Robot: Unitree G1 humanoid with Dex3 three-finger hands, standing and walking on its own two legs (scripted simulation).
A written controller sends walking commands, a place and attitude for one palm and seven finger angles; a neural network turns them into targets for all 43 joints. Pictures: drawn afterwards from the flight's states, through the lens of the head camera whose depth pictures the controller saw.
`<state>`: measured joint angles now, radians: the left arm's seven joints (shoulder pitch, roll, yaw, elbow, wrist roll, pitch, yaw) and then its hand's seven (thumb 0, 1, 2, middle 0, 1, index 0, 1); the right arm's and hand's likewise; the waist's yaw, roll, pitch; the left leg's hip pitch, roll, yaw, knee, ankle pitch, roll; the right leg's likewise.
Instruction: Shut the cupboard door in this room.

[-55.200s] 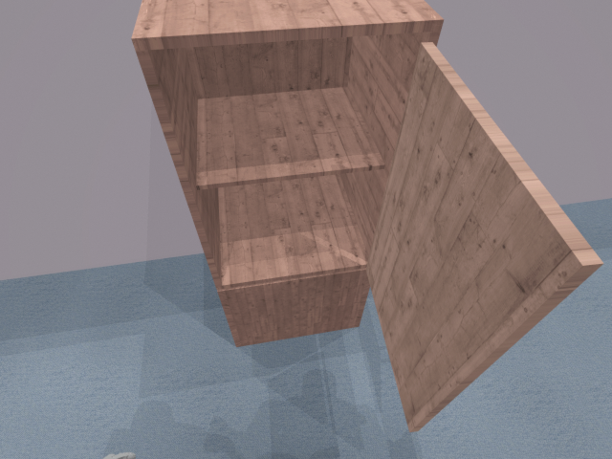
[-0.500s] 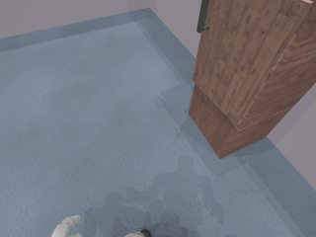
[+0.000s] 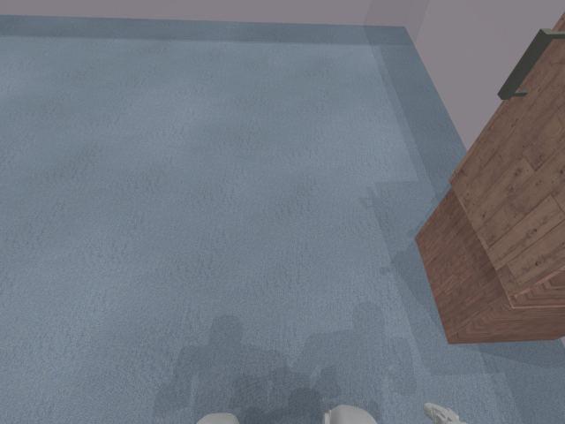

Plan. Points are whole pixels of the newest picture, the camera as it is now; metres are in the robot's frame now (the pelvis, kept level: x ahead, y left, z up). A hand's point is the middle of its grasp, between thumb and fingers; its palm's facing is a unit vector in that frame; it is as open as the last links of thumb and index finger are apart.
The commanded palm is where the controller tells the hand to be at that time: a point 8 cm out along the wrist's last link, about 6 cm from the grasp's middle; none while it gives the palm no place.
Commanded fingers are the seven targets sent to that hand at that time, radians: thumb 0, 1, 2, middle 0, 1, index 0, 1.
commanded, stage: walk to a spot facing it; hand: left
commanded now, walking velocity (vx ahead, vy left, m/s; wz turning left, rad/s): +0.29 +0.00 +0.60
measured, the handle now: (532, 66) +0.80 -0.48 +0.08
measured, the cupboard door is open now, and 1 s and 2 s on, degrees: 5 5 5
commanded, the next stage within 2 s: turn to face it in 1.36 s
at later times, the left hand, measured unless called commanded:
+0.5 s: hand out of the picture +0.09 +0.14 -0.14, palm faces +0.37 -0.90 -0.22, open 7.4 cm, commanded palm none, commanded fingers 0.00 0.90 0.90 -0.20 -0.30 -0.20 -0.30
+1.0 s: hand (110, 333) +0.25 +0.31 -0.14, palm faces +0.56 -0.81 -0.19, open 7.4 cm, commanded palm none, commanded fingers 0.00 0.90 0.90 -0.20 -0.30 -0.20 -0.30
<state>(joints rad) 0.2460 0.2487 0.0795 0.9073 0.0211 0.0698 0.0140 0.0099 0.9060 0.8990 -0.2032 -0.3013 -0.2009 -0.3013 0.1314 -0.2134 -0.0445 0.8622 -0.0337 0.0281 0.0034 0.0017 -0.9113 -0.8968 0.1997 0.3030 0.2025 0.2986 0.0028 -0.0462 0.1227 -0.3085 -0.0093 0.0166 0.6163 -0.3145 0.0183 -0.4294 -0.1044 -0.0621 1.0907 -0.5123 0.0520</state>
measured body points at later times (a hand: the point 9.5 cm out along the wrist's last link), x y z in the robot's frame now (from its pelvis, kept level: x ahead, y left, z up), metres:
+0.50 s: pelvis +0.13 -0.04 +0.02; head +0.16 -0.04 +0.47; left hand +0.07 +0.18 -0.12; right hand +0.26 -0.26 -0.13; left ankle +0.11 +0.11 -0.64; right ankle +0.10 -0.14 -0.73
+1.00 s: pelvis +0.28 +0.09 +0.02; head +0.29 +0.12 +0.47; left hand +0.22 +0.35 -0.13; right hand +0.43 -0.09 -0.13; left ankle +0.23 +0.13 -0.73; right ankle +0.43 -0.02 -0.65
